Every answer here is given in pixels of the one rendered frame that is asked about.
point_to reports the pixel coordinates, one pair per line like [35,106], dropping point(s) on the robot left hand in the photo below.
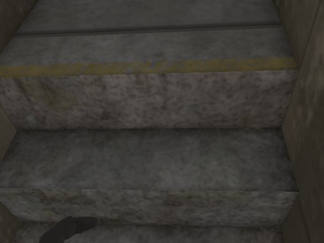
[67,228]

